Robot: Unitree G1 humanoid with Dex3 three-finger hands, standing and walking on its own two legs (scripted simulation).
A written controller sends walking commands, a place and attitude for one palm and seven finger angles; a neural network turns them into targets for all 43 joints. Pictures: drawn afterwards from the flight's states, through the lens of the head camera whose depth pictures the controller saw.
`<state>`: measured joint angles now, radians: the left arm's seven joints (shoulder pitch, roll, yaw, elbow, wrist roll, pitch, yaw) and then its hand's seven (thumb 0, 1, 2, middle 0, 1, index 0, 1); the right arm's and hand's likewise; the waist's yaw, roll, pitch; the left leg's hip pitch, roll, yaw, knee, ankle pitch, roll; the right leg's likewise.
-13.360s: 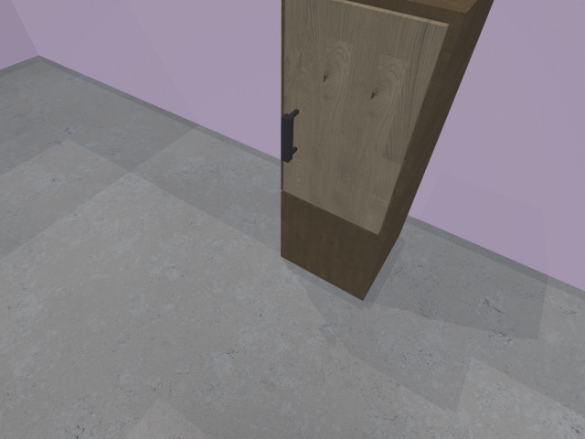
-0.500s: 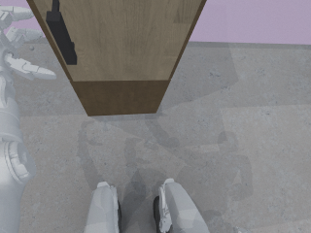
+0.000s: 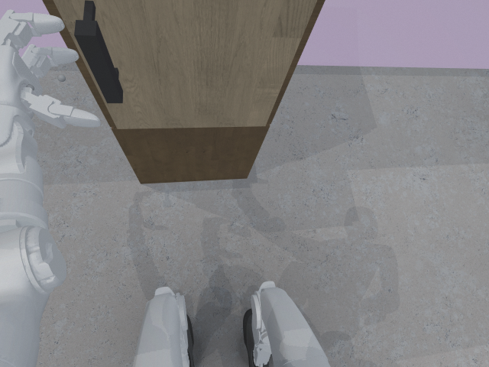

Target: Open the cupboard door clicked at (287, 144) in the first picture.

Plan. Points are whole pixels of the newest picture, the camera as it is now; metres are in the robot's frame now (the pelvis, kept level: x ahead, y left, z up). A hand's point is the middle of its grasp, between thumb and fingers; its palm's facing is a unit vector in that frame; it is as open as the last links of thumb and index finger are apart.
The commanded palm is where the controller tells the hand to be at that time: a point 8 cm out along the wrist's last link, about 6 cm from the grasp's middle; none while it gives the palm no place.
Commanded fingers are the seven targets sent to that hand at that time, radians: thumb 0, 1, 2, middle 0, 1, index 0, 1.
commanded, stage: slide the fingers in behind the handle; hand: left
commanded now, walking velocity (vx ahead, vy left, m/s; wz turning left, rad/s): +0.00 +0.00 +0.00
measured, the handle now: (103, 56) +0.57 +0.17 +0.04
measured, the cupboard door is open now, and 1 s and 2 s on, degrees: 0 0 0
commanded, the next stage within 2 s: close the thumb around the handle in 1.38 s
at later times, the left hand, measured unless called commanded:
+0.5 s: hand (71, 80) +0.53 +0.21 +0.05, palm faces +0.07 -1.00 -0.01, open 14.1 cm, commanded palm +0.51 +0.21 +0.05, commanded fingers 0.00 -0.50 0.30 -0.30 -1.20 -0.30 -1.20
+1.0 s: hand (85, 87) +0.52 +0.19 +0.05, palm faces +0.11 -0.99 +0.00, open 15.1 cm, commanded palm +0.51 +0.17 +0.05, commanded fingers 0.00 -0.50 0.30 -0.30 -1.20 -0.30 -1.20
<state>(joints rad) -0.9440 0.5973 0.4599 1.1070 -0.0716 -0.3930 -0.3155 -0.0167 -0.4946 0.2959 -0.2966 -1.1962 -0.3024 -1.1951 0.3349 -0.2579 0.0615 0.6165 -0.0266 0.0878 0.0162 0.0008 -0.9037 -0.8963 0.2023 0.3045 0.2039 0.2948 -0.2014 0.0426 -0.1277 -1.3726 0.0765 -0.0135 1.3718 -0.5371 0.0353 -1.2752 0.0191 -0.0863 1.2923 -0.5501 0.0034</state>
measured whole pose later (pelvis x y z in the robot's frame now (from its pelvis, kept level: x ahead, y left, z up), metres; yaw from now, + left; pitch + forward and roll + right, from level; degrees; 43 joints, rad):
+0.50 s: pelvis +0.00 +0.00 +0.00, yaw +2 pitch +30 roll -6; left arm -0.99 0.53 0.37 1.16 -0.08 -0.44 -0.21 -0.02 -0.50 0.30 -0.30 -1.20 -0.26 -1.23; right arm 0.33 -0.26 0.05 0.64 -0.04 0.08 0.03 0.00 -0.90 -0.90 0.20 0.30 0.20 0.29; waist -0.18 0.04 -0.14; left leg -1.38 0.06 -0.03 1.37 -0.53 0.03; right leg -1.27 0.00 -0.11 1.30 -0.56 -0.01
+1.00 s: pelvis +0.00 +0.00 +0.01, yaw +3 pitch +29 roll -6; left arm -0.96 0.41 0.24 1.14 -0.10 -0.48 -0.06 -0.02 -0.50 0.30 -0.30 -1.20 -0.06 -1.18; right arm 0.32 -0.24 0.02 0.68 -0.06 0.07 0.05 0.00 -0.90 -0.90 0.20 0.30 0.20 0.29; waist -0.16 0.03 -0.15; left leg -1.35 0.03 -0.05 1.35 -0.52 0.03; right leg -1.23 -0.02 -0.12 1.28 -0.56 0.00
